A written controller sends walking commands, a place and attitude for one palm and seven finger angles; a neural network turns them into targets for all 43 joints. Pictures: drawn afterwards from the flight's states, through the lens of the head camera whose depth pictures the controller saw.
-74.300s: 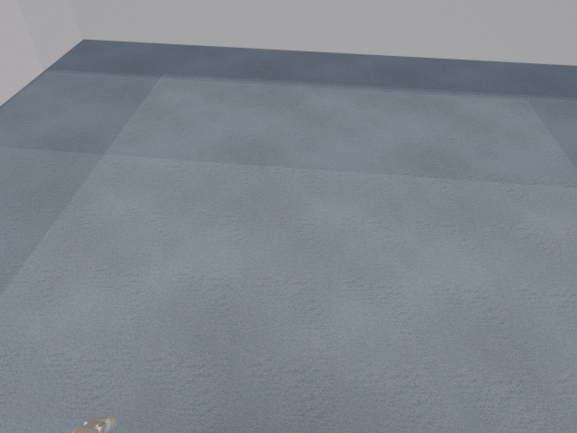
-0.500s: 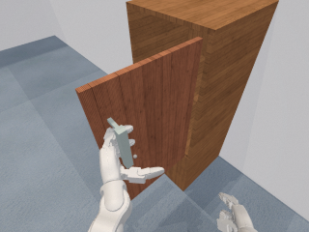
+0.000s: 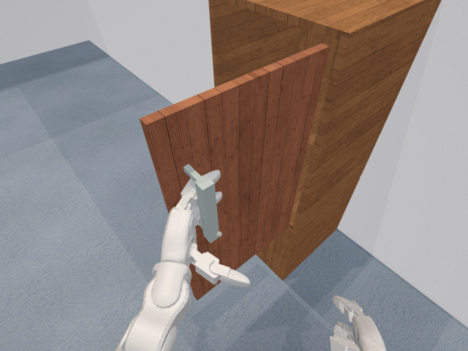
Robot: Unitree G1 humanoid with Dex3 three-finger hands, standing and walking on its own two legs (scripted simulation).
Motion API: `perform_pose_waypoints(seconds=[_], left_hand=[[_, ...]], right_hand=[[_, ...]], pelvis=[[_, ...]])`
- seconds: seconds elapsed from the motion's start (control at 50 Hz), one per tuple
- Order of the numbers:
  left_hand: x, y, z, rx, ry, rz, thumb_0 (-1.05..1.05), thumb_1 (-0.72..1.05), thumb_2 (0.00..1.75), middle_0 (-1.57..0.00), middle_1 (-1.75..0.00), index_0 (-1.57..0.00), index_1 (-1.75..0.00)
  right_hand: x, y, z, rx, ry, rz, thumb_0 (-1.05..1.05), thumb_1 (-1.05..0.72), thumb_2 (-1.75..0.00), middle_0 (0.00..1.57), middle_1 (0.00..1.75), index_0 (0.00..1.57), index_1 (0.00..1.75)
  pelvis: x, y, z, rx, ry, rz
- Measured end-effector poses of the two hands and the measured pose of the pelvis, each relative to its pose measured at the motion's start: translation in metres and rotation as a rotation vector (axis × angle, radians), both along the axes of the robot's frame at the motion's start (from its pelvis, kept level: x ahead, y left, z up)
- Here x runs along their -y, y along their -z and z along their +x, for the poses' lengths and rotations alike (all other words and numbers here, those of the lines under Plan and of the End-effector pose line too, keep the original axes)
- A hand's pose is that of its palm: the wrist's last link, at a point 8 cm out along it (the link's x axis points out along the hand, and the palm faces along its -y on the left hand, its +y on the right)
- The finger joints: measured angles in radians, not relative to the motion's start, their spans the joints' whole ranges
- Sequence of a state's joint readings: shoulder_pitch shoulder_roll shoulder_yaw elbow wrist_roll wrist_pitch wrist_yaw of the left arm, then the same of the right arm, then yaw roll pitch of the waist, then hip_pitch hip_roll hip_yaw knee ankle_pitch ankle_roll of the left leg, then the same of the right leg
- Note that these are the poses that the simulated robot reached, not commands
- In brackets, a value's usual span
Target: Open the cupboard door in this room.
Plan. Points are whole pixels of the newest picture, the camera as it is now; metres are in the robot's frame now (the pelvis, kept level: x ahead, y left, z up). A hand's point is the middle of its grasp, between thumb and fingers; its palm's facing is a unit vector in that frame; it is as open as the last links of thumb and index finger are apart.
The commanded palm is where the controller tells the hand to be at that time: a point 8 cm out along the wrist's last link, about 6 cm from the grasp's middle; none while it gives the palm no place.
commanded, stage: slide the hand sideways off the handle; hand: left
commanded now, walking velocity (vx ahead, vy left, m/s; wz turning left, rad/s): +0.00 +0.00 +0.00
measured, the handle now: (201, 204) +0.33 +0.08 +0.10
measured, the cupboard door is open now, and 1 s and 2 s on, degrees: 88 90 90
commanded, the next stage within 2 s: draw the hand back to the body in 1.06 s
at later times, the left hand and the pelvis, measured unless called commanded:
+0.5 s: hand (203, 259) +0.23 +0.07 +0.10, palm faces -0.10 -0.99 +0.00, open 16.2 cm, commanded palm +0.20 +0.13 +0.10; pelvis +0.01 -0.01 +0.00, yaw -2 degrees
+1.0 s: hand (166, 290) +0.19 +0.11 +0.09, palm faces -0.05 -1.00 -0.03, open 16.3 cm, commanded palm +0.15 +0.17 +0.10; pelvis +0.02 -0.02 -0.01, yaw -1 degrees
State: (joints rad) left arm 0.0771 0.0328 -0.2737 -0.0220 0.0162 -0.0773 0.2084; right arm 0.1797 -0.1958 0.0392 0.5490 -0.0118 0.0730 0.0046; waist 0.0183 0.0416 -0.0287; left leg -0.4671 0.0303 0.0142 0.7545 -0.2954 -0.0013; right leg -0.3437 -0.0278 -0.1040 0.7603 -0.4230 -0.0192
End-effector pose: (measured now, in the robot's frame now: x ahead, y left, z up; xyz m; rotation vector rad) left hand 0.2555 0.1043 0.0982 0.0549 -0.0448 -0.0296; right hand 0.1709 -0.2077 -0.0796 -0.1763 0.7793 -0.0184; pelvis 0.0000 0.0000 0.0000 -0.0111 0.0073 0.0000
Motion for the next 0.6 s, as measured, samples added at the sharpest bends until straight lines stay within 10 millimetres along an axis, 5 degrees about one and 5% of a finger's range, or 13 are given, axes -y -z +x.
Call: perform_pose_waypoints(seconds=[0.08,0.3,0.6], left_hand=[[-0.001,0.001,-0.002,-0.016,0.140,-0.031,-0.01,-0.50,0.30,-0.24,-0.40,-0.20,-0.40],[0.004,0.001,-0.011,-0.033,0.113,-0.079,-0.01,-0.50,0.30,-0.17,-0.35,-0.18,-0.32],[-0.028,0.002,-0.052,-0.045,0.045,-0.056,-0.01,-0.50,0.30,-0.17,-0.32,-0.18,-0.31]], right_hand=[[0.000,-0.002,-0.006,0.034,0.018,0.002,0.01,-0.90,-0.90,0.20,0.30,0.20,0.30],[0.003,-0.012,-0.013,0.081,0.044,0.019,0.01,-0.90,-0.90,0.20,0.30,0.20,0.30],[0.023,-0.015,0.012,0.141,0.033,0.003,0.01,-0.90,-0.90,0.20,0.30,0.20,0.30]], pelvis=[[-0.004,0.000,-0.004,0.004,0.002,-0.002],[-0.002,-0.003,0.001,0.003,0.039,0.010],[0.011,0.001,0.017,-0.029,0.030,0.012]])
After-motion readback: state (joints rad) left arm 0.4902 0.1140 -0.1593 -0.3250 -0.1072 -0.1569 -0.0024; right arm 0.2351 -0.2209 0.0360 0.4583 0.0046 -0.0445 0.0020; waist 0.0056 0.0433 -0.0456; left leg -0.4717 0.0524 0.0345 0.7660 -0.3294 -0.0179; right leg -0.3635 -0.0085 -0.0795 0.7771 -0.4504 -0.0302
